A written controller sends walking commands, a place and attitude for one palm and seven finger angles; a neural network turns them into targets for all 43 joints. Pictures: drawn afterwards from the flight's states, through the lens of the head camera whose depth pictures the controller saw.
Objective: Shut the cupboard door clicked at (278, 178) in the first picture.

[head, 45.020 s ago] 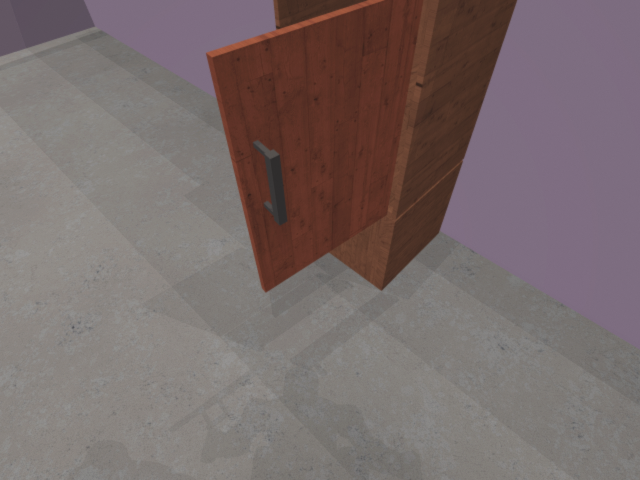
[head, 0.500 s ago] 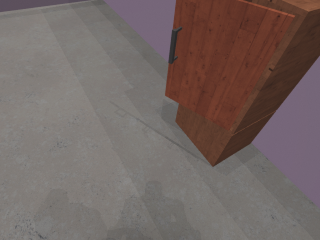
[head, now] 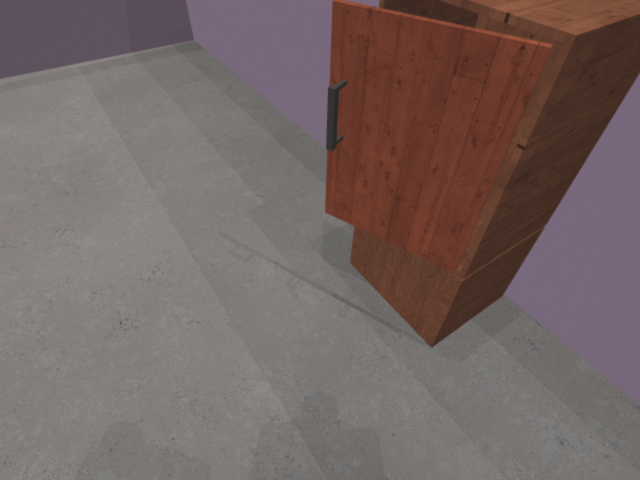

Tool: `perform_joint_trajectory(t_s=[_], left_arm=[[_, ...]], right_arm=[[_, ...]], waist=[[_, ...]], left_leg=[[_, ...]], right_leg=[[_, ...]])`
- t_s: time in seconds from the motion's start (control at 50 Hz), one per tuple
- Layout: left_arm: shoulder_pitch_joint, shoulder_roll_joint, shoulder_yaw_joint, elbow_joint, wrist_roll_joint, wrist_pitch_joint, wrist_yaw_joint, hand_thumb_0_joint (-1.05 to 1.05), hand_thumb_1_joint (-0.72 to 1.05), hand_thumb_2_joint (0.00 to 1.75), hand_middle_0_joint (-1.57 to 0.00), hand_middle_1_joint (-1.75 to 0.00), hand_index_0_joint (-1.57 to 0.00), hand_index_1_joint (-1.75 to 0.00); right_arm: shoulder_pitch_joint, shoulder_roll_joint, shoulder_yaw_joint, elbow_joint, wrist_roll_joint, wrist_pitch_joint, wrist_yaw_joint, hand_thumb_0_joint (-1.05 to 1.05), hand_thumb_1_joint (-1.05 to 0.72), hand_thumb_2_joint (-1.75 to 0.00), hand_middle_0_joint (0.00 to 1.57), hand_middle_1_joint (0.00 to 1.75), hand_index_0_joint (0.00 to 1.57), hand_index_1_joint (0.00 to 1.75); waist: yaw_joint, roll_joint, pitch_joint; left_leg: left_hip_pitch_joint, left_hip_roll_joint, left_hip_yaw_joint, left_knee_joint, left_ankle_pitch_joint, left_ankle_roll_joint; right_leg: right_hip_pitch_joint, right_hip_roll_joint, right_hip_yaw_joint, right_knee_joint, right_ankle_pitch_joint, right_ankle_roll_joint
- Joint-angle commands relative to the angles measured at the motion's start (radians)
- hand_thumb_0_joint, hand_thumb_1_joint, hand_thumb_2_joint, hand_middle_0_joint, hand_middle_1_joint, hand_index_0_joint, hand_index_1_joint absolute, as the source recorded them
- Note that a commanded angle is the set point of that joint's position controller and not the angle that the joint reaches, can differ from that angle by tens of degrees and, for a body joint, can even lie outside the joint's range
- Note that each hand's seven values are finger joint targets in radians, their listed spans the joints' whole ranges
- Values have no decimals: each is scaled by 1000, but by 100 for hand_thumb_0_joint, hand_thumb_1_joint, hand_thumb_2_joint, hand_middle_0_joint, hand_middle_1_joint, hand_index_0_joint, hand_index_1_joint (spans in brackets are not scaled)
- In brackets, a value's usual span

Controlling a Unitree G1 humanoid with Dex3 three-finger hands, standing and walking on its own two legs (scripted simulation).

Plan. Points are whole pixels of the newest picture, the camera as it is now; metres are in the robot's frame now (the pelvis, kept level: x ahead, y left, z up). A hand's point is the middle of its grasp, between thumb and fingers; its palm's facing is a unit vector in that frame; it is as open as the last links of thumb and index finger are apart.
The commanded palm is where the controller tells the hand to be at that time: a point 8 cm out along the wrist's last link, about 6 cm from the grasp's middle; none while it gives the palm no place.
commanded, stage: let the arm hang, fingers relaxed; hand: left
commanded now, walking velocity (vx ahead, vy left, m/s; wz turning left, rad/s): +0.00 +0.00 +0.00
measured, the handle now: (336, 116) +0.90 +0.00 +0.01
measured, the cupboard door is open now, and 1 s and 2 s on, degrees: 22 22 22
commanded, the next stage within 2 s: look to check the result in 0.20 s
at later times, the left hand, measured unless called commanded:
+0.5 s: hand out of the picture -0.02 +0.17 -0.18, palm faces +0.02 -0.98 -0.20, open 7.4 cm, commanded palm none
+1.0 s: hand out of the picture +0.04 +0.18 -0.17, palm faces +0.01 -0.97 -0.24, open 7.4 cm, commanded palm none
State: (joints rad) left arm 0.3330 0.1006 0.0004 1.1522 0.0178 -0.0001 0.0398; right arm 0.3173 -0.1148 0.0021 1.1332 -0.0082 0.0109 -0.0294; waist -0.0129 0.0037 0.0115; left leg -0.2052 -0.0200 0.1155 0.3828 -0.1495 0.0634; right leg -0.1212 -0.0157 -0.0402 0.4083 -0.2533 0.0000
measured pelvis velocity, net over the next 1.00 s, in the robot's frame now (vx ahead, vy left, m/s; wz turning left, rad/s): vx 0.02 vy -0.01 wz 0.01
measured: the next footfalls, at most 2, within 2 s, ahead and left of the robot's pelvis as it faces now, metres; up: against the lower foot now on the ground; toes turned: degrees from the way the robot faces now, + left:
right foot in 1.72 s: +0.11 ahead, -0.13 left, +0.00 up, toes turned +28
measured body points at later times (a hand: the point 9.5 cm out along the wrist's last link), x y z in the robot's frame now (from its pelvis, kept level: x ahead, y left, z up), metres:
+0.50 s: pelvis +0.00 -0.01 +0.00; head +0.01 -0.01 +0.45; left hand -0.02 +0.22 -0.16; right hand -0.02 -0.23 -0.16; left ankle +0.04 +0.08 -0.74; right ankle -0.02 -0.12 -0.74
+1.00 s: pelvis +0.02 -0.01 +0.00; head +0.03 -0.01 +0.45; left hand +0.04 +0.23 -0.15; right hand +0.04 -0.26 -0.15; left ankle +0.04 +0.08 -0.74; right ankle -0.02 -0.12 -0.74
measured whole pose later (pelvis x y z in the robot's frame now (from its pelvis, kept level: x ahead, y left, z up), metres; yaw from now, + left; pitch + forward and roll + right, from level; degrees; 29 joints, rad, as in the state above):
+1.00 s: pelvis +0.02 -0.01 +0.00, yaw +1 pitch -2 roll +0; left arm 0.22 0.20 0.01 1.14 0.02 -0.01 0.03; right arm 0.21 -0.21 -0.01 1.12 -0.01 0.01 -0.02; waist -0.02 0.00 0.05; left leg -0.17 -0.01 0.10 0.36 -0.16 0.04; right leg -0.07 0.00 -0.05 0.35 -0.25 -0.01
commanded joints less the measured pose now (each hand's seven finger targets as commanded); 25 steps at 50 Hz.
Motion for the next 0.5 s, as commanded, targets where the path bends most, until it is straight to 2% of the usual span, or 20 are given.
perform_joint_trajectory(t_s=[0.0,0.04,0.16,0.2,0.36,0.44,0.48], left_arm=[[103,97,18,-8,-4,-7,3,0,90,90,-20,-30,-20,-30],[95,99,19,-11,-3,-7,3,0,90,90,-20,-30,-20,-30],[90,108,21,-17,-4,-14,3,0,90,90,-20,-30,-20,-30],[83,112,21,-17,-6,-13,2,0,90,90,-20,-30,-20,-30],[65,144,25,-18,-6,-18,0,0,90,90,-20,-30,-20,-30],[43,157,25,-17,-7,-16,-2,0,90,90,-20,-30,-20,-30],[40,165,26,-18,-6,-17,-2,0,90,90,-20,-30,-20,-30]], right_arm=[[81,-98,-17,-19,-6,-13,-11,0,-90,-90,20,30,20,30],[80,-100,-19,-21,-6,-13,-11,0,-90,-90,20,30,20,30],[79,-106,-21,-25,-4,-16,-11,0,-90,-90,20,30,20,30],[73,-109,-21,-25,-5,-15,-10,0,-90,-90,20,30,20,30],[57,-144,-26,-29,-2,-17,-11,0,-90,-90,20,30,20,30],[39,-159,-25,-25,-4,-17,-11,0,-90,-90,20,30,20,30],[31,-164,-26,-29,-3,-18,-10,0,-90,-90,20,30,20,30]], waist=[[2,6,115],[1,9,125],[-1,-4,96],[-1,2,110],[-2,1,77],[-3,3,97],[-3,4,79]], left_leg=[[-5,129,-175,-122,-137,-13],[-12,129,-176,-126,-144,-14],[20,126,-163,-97,-74,-14],[16,125,-162,-101,-90,-17],[46,132,-159,-84,-34,-14],[42,134,-162,-97,-58,-16],[52,134,-163,-92,-41,-15]], right_leg=[[-128,-69,87,-94,-3,-38],[-130,-68,88,-94,-1,-38],[-117,-70,96,-106,25,-43],[-125,-73,98,-110,12,-42],[-98,-76,103,-119,35,-47],[-103,-77,103,-123,19,-46],[-93,-79,105,-124,29,-47]])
